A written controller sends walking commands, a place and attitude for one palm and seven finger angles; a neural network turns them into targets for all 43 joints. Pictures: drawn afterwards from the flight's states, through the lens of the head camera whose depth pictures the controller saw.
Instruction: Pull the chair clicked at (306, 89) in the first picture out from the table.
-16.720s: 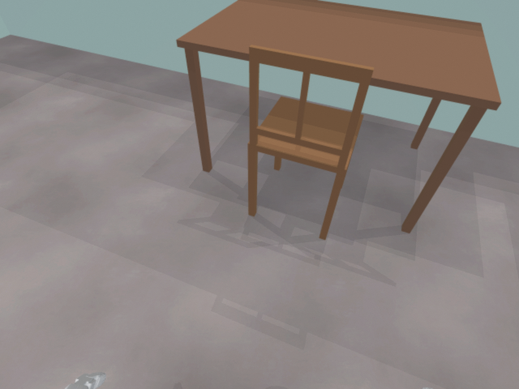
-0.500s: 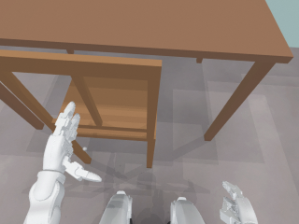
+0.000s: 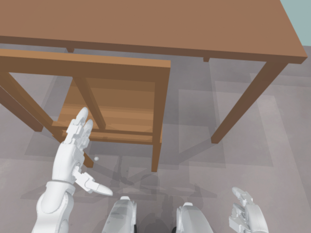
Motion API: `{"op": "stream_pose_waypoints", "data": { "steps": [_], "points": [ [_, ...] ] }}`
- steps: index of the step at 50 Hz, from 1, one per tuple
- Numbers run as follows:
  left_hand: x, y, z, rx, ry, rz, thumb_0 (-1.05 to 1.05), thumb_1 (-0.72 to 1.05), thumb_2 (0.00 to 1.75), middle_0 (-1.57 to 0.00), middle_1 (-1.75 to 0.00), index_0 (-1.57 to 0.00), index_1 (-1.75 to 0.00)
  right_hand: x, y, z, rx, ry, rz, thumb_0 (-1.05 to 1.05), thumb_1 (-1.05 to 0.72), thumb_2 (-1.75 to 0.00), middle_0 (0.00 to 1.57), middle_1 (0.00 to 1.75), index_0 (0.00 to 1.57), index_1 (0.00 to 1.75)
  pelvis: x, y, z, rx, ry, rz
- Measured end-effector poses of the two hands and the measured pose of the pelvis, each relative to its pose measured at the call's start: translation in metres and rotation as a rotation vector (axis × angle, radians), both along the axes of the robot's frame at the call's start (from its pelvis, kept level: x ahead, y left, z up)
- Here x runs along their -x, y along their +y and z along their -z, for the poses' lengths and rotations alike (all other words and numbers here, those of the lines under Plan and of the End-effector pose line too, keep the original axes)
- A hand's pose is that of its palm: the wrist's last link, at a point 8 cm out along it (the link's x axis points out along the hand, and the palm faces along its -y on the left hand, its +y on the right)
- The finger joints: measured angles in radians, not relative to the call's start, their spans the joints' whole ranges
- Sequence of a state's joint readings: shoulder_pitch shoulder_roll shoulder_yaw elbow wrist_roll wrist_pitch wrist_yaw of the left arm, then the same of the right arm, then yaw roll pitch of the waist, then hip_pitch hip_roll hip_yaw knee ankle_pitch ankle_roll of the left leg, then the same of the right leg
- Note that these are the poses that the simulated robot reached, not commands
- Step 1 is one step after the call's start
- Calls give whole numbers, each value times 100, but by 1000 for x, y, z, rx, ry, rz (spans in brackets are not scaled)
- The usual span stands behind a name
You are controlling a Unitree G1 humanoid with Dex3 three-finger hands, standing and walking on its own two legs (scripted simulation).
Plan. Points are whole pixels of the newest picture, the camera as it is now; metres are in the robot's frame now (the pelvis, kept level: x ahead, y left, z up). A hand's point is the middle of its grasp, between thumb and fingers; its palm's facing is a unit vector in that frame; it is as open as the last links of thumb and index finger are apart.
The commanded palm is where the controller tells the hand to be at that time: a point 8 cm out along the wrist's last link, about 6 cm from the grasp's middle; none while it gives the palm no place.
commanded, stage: aim the fingers beside a spindle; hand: left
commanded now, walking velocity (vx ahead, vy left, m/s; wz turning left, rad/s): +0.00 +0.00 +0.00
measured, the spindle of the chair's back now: (92, 105) +0.43 +0.19 +0.02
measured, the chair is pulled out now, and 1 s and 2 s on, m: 0.00 0.00 0.00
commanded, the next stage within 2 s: none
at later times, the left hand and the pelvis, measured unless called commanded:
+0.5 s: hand (93, 155) +0.30 +0.16 +0.02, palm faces -0.02 -1.00 -0.05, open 16.9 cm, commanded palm +0.27 +0.21 +0.03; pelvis +0.00 +0.00 +0.00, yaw +1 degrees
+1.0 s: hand (100, 161) +0.28 +0.14 +0.04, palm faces -0.09 -1.00 -0.01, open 16.9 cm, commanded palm +0.27 +0.22 +0.04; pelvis +0.00 +0.00 +0.00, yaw +0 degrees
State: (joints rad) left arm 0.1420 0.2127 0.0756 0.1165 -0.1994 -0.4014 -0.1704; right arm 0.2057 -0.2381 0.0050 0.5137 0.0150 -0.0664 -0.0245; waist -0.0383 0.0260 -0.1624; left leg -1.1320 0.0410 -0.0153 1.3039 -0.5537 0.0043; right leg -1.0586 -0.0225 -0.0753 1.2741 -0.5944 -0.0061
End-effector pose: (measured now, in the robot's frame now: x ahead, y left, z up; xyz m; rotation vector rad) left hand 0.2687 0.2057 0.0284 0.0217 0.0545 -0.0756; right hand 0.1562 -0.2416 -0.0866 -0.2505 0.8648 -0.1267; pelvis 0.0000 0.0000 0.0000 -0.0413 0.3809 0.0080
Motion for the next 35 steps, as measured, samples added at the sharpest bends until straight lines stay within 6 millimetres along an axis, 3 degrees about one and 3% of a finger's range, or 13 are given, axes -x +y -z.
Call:
{"op": "stream_pose_waypoints", "data": {
  "steps": [3, 5, 9, 12, 16, 20, 24, 27, 29, 31, 35],
  "points": [
    [-1, 0, -20, -27, -90, -6, -2, -50, 30, -6, -8, -6, -8, -1, 2, -1, -2, -1, -9, 1, -91, -89, 21, 30, 20, 30, -1, 1, -2, 0, -4, -3],
    [-7, 5, -21, -44, -102, -23, -1, -50, 30, -6, -8, -7, -8, -2, 3, 0, -7, 0, -18, 1, -91, -89, 21, 30, 20, 30, 0, 1, -2, 0, -2, -4],
    [-14, 13, 8, -31, 13, -48, -1, -50, 30, -6, -8, -7, -8, -3, 3, 3, -15, 6, -20, 1, -91, -89, 21, 30, 20, 30, 1, 1, 2, -1, 6, -3],
    [-8, 9, 23, -2, 86, -32, -1, -50, 30, -5, -8, -6, -8, -3, 2, 2, -10, 1, -7, 1, -91, -89, 21, 30, 20, 30, 1, 1, 3, 0, 10, 0],
    [6, 0, -2, 1, 7, -3, -2, -50, 30, -5, -8, -6, -8, -4, 3, -4, -3, -11, 2, 1, -91, -89, 21, 30, 20, 30, -2, 2, -1, 0, -1, 3],
    [7, 5, -29, -48, -114, -29, -2, -50, 30, -6, -8, -6, -8, -7, 6, -6, -9, -18, -22, 1, -91, -90, 21, 30, 20, 30, -2, 2, -4, 1, -8, -5],
    [-5, 11, -4, -42, -40, -57, -1, -51, 30, -6, -8, -6, -8, -10, 7, 1, -18, -13, -42, 1, -91, -89, 21, 30, 20, 30, 1, 1, 1, 2, 1, -12],
    [-7, 3, 24, -2, 72, -28, -1, -50, 30, -5, -8, -6, -8, -10, 5, 4, -13, -10, -33, 1, -91, -89, 21, 30, 20, 30, 3, 1, 5, 2, 10, -9],
    [-6, -4, 29, 10, 94, 2, -1, -50, 30, -5, -8, -6, -8, -8, 3, 3, -4, -10, -19, 1, -91, -89, 21, 30, 20, 30, 3, 0, 6, 2, 12, -4],
    [-4, -8, 18, 3, 52, 17, -2, -50, 30, -5, -8, -6, -8, -7, 2, 2, 3, -9, -8, 1, -91, -89, 21, 30, 20, 30, 2, 0, 5, 0, 9, 1],
    [-5, 1, -25, -42, -107, -23, -2, -50, 30, -6, -8, -7, -8, -4, 2, -2, -6, -1, -2, 1, -91, -89, 21, 30, 20, 30, -1, -1, -2, -2, -3, 2]
  ]
}}
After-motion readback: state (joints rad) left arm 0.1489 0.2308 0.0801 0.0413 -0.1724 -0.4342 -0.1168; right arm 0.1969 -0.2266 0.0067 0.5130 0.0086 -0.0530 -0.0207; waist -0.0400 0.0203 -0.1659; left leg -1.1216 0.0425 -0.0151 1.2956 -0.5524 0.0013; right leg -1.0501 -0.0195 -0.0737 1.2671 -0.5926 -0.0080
